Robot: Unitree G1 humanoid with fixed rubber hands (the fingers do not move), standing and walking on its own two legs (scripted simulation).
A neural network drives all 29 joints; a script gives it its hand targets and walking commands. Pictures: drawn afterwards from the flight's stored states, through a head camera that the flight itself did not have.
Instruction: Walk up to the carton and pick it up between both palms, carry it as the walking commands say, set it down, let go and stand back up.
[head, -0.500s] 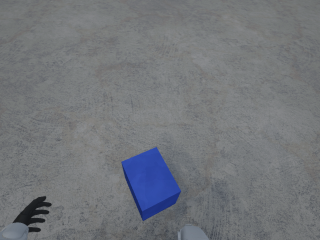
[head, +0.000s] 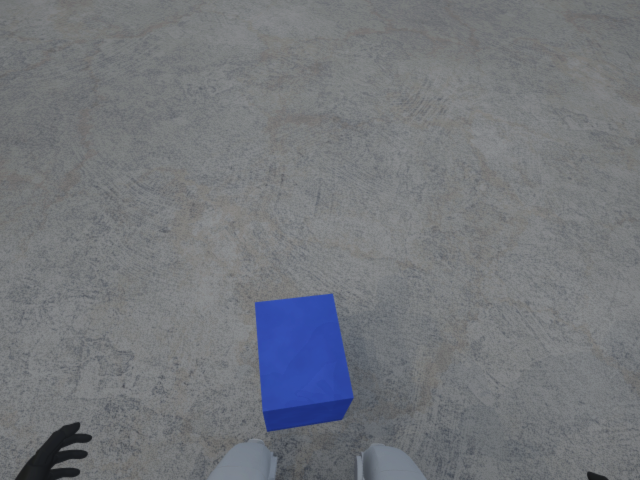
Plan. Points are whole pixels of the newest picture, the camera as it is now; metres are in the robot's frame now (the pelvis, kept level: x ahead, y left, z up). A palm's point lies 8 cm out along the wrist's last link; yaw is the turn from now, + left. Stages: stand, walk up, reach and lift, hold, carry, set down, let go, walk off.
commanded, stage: walk up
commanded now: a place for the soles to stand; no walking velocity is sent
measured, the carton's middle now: (299, 363) +0.45 +0.02 -0.61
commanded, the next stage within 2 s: reach and lift in 1.18 s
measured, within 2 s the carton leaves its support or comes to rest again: neither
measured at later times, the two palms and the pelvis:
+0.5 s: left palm out of the picture +0.00 +0.30 -0.06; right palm (569, 432) +0.19 -0.33 -0.07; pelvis +0.00 -0.04 +0.02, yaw +12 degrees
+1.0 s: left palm out of the picture +0.01 +0.32 -0.05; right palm (567, 423) +0.20 -0.32 -0.06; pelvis +0.00 -0.04 +0.03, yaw +16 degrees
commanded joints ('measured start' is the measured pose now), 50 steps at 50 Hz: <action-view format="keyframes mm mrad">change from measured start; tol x16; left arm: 1 90 160 55 -30 4 -39 10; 50 -68 227 15 138 15 -87 46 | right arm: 1 -36 -226 -68 -76 2 13 4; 50 -204 -121 -27 48 15 89 84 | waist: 1 39 176 -160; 4 53 -187 -146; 13 -9 -140 -152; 15 -4 193 -208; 21 15 -70 -113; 50 32 16 -157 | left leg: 1 -33 170 -257 -216 378 176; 5 -186 -37 -86 282 -209 16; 13 202 -31 100 -295 36 48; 16 248 283 -427 -388 149 239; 22 85 14 -37 -169 80 31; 38 91 69 -172 -323 406 75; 50 59 28 -131 -276 325 50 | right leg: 1 159 24 -47 -191 106 -14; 5 107 -403 575 -630 194 -250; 13 112 -213 100 -371 472 -119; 16 -45 -36 0 -139 -103 19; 21 132 -234 246 -572 112 -110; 28 198 -68 1 -450 159 -7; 50 349 -191 47 -579 205 -78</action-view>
